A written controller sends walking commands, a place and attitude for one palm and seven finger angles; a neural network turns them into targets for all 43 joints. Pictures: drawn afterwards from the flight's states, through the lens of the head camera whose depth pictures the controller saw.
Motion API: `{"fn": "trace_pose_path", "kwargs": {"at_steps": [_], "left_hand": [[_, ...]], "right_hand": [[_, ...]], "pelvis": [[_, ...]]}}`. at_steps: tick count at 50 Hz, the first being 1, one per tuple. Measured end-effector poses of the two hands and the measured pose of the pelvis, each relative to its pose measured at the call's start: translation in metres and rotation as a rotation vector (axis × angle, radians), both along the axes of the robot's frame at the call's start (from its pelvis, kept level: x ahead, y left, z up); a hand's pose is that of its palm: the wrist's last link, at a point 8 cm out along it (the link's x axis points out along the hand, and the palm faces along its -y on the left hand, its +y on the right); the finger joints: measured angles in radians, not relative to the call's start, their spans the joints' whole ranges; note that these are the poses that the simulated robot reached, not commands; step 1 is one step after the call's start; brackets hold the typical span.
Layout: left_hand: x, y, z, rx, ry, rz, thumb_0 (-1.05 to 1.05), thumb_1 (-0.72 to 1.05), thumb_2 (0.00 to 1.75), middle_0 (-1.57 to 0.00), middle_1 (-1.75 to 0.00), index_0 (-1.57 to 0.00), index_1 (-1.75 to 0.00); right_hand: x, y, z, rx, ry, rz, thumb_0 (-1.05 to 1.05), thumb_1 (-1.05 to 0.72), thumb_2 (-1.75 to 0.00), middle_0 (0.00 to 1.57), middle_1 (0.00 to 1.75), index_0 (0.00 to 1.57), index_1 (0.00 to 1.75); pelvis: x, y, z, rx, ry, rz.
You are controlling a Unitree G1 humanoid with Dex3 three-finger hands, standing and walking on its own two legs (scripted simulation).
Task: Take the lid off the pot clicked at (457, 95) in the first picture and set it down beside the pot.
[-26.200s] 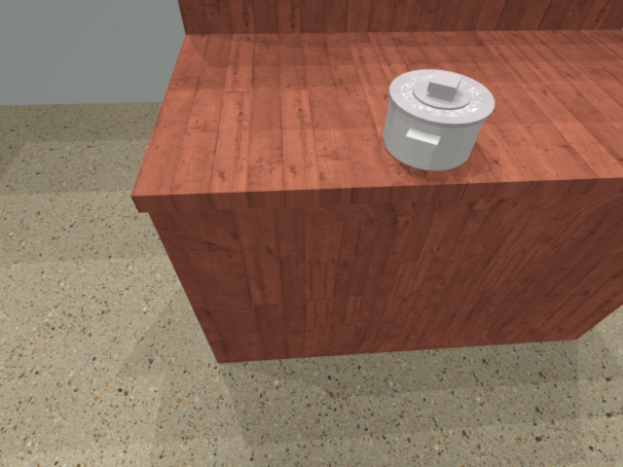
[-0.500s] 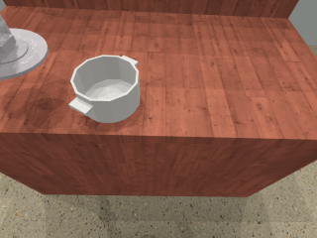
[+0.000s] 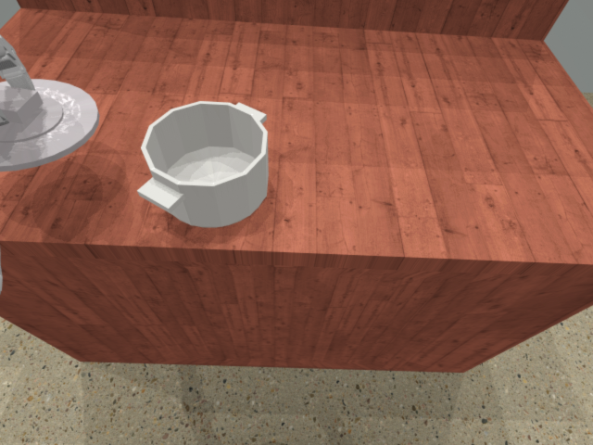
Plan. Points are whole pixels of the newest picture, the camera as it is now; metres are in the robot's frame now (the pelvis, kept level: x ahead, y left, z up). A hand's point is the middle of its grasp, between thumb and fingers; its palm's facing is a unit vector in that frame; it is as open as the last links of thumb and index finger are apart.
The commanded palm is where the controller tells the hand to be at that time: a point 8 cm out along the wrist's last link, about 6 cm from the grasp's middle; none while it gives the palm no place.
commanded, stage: lower the lid onto the table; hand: left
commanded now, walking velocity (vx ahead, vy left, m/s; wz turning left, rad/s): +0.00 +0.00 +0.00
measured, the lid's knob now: (11, 104) +0.51 +0.32 +0.17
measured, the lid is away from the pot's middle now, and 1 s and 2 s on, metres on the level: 0.23 0.23 0.22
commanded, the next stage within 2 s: open the fingers wide in 1.50 s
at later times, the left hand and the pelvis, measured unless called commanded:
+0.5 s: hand (5, 135) +0.47 +0.32 +0.16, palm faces -0.42 -0.22 -0.88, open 8.0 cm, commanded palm +0.52 +0.32 +0.23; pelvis -0.01 +0.00 +0.00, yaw -1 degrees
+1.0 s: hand (17, 147) +0.48 +0.32 +0.13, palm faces -0.44 -0.25 -0.87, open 8.0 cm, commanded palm +0.53 +0.33 +0.20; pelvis +0.00 +0.00 -0.01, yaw -1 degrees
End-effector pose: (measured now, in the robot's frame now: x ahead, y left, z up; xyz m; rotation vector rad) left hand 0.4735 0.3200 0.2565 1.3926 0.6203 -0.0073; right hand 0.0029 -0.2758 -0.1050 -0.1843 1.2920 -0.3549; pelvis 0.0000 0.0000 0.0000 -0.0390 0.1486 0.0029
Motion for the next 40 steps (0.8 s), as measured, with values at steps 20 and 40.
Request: {"fn": "trace_pose_path", "kwargs": {"at_steps": [20,40], "left_hand": [[-0.005,0.003,-0.03,-0.009,0.06,-0.004,0.1,0.39,0.84,-1.03,-1.16,-0.46,-0.87],[0.007,-0.001,-0.061,-0.038,0.099,-0.014,0.1,0.39,0.84,-1.03,-1.16,-0.45,-0.88]], "right_hand": [[-0.032,0.0,-0.001,-0.035,0.045,-0.033,0.01,-0.91,-0.9,0.2,0.3,0.2,0.3],[-0.044,0.003,-0.003,-0.05,0.072,-0.068,0.01,-0.91,-0.9,0.2,0.3,0.2,0.3]], "pelvis": [[-0.009,0.002,-0.003,-0.003,0.014,-0.009],[-0.008,0.002,-0.008,-0.007,0.049,-0.024]]}}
